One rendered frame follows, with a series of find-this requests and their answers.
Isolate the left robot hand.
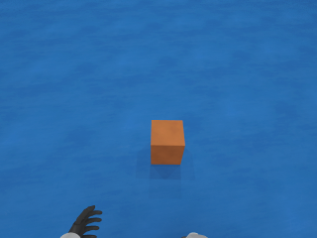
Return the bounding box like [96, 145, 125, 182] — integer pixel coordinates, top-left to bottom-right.
[68, 205, 103, 238]

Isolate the carton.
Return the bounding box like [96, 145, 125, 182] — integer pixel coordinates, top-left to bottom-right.
[151, 120, 185, 165]

